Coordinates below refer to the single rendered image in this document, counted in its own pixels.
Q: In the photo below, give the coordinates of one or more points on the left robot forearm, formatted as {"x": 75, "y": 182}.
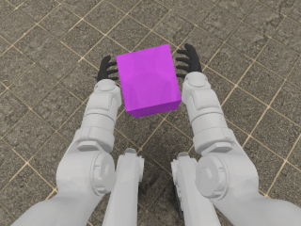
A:
{"x": 97, "y": 128}

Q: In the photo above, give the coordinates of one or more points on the robot right thigh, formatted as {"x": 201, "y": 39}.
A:
{"x": 197, "y": 210}

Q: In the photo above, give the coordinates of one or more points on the robot left upper arm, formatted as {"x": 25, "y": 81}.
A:
{"x": 82, "y": 179}

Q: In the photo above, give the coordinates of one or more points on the robot left shin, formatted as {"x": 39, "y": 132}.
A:
{"x": 128, "y": 150}

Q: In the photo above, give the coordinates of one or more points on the right robot forearm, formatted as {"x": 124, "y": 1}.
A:
{"x": 211, "y": 133}

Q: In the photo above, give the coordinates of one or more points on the robot right upper arm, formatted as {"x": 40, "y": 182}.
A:
{"x": 231, "y": 182}

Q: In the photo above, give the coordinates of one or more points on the right robot hand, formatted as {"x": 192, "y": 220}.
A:
{"x": 192, "y": 61}

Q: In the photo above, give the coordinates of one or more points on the left robot hand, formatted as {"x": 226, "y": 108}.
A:
{"x": 103, "y": 72}

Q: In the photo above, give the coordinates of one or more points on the carton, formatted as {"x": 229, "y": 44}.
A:
{"x": 148, "y": 81}

